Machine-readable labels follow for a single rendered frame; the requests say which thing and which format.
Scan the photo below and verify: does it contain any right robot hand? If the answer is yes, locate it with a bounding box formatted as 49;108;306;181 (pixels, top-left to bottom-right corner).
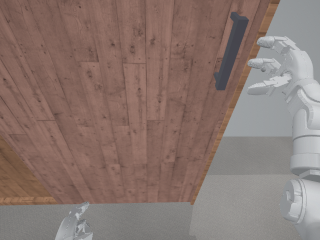
247;36;314;97

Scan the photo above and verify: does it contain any robot right forearm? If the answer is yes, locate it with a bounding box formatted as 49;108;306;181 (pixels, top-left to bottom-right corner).
284;78;320;183

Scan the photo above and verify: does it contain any wardrobe door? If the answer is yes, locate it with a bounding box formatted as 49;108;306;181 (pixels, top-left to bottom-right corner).
0;0;271;205
0;135;52;198

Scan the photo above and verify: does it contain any left robot hand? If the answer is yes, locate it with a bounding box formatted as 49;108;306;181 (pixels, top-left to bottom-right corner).
55;201;93;240

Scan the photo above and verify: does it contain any handle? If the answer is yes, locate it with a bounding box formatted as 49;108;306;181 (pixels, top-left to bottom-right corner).
214;12;249;91

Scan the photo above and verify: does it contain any right robot upper arm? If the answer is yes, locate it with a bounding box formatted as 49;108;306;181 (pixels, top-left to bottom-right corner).
279;178;320;240

